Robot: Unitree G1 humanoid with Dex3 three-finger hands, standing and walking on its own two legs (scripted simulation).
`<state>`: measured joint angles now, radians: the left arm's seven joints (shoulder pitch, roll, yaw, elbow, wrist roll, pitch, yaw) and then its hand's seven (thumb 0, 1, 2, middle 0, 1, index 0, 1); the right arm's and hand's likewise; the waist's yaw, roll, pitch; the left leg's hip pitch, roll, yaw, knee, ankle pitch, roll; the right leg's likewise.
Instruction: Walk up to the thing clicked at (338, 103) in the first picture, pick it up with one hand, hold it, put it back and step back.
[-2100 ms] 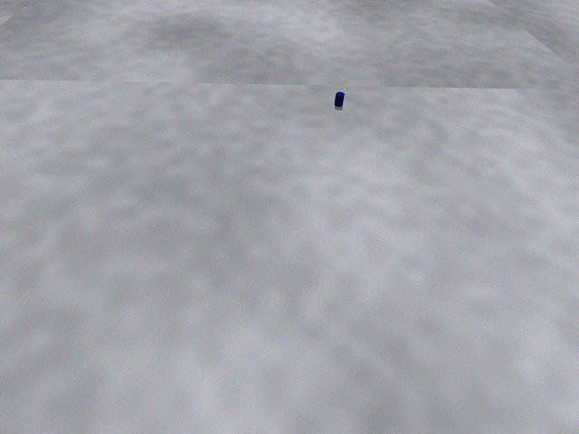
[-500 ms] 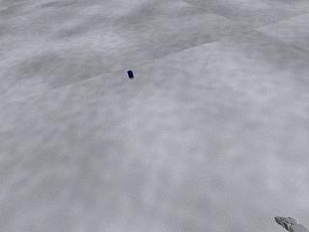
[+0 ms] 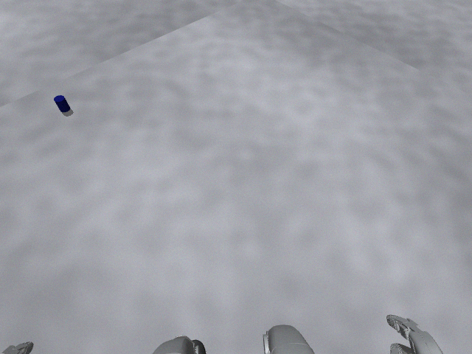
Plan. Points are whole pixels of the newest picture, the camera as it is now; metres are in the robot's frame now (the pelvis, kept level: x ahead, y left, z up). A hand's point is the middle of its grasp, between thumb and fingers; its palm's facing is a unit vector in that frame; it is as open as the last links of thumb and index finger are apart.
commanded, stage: walk up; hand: left
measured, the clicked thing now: (62, 103) +1.43 +0.91 -0.72
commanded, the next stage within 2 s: none
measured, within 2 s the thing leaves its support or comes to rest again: neither
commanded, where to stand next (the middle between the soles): +1.02 +1.10 m, yaw -55 degrees
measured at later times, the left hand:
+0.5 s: hand (36, 213) +0.41 +0.42 -0.13, palm faces -0.15 -0.82 -0.55, open 7.4 cm
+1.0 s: hand (27, 107) +0.75 +0.56 -0.13, palm faces -0.45 -0.70 -0.55, open 7.4 cm
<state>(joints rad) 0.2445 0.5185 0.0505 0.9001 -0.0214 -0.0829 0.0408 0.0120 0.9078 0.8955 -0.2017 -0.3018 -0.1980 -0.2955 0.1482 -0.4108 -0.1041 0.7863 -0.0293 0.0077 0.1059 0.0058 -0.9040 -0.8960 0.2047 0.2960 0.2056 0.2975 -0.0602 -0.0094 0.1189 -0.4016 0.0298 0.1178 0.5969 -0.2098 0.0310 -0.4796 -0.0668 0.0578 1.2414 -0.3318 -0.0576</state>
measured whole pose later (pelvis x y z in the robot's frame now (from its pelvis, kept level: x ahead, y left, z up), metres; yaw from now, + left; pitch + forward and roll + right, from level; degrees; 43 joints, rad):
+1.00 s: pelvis +0.53 +0.33 -0.01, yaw -25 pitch +0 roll +0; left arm 0.25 0.44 0.04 0.91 -0.02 -0.07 0.09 0.01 0.90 0.90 -0.21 -0.30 -0.20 -0.30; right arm 0.31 -0.44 -0.11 0.76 -0.08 0.07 0.06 0.01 -0.90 -0.90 0.21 0.30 0.21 0.30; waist -0.14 0.06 0.09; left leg -0.27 0.00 0.23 0.68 -0.42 0.09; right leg -0.53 -0.02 -0.15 0.76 -0.21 -0.04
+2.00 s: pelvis +0.77 +0.72 -0.03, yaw -40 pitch -3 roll +0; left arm 0.29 0.41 0.05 0.79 0.03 -0.05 0.11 0.01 0.90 0.89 -0.21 -0.30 -0.21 -0.30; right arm 0.25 -0.46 -0.11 0.66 -0.08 0.12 0.08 0.01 -0.90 -0.90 0.21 0.30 0.21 0.30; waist -0.02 0.12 0.12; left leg -0.59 0.07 -0.12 1.36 -0.40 -0.01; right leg -0.47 -0.09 0.00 0.77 -0.27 -0.02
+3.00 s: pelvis +0.96 +1.20 -0.04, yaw -49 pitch -4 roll -3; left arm 0.25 0.51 0.12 0.91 0.01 0.00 0.13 0.01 0.90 0.90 -0.20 -0.30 -0.20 -0.30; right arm 0.25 -0.41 -0.09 0.75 -0.07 0.12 0.06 0.00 -0.90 -0.90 0.20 0.30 0.21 0.30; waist -0.03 0.06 0.13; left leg -0.41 0.08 -0.04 1.00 -0.53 -0.02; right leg -0.65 -0.01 0.12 1.24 -0.49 -0.03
